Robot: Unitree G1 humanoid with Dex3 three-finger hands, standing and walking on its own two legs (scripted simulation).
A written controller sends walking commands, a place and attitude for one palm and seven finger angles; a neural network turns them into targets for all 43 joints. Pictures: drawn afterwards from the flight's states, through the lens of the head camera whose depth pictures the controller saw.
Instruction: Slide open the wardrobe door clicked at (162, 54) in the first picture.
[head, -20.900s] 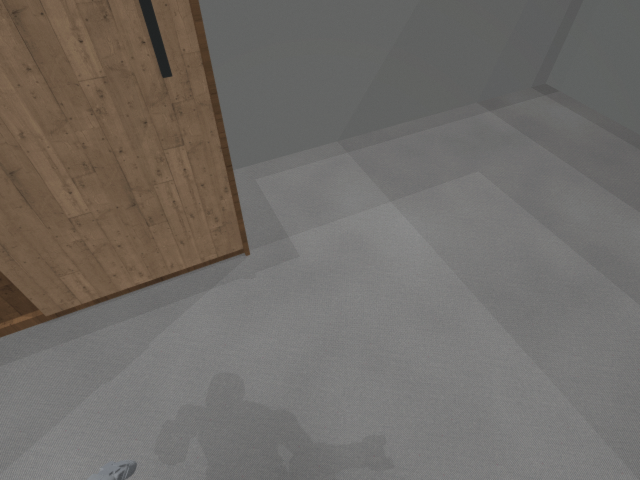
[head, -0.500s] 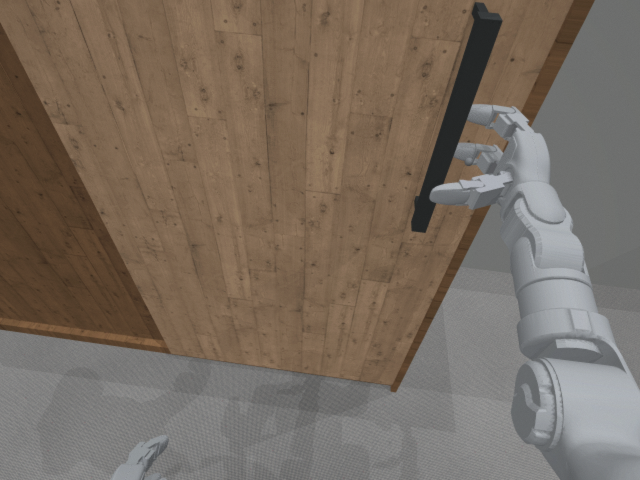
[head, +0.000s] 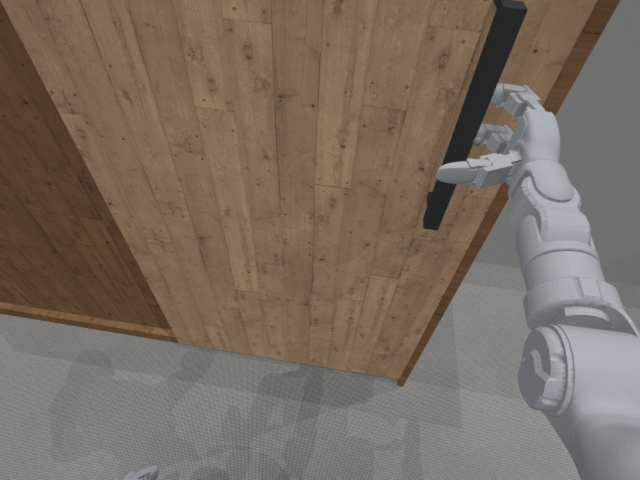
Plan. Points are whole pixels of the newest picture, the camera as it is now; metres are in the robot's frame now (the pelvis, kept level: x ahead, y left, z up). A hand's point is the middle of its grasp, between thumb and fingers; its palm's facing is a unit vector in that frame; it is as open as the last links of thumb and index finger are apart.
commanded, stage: feel for the door with the fingertips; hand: right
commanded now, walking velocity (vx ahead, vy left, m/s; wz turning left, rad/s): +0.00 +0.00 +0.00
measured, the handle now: (460, 130) +0.52 -0.11 +0.19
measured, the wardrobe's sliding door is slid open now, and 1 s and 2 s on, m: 0.00 0.00 0.00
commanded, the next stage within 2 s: slide the fingers in behind the handle in 0.06 s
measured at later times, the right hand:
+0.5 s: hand (474, 146) +0.47 -0.12 +0.20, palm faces +0.03 +1.00 +0.00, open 13.9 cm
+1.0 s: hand (461, 141) +0.48 -0.10 +0.20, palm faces +0.03 +1.00 +0.00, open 14.0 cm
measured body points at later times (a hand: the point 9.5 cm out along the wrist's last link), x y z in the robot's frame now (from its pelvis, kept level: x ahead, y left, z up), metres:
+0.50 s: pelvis +0.00 +0.00 +0.00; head +0.01 +0.01 +0.45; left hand +0.07 +0.26 -0.12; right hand +0.46 -0.17 +0.21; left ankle +0.01 +0.11 -0.74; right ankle -0.01 -0.11 -0.74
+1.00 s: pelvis +0.00 +0.00 +0.00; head +0.02 +0.01 +0.45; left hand +0.08 +0.25 -0.12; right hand +0.47 -0.16 +0.21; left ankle +0.01 +0.11 -0.74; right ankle -0.01 -0.11 -0.74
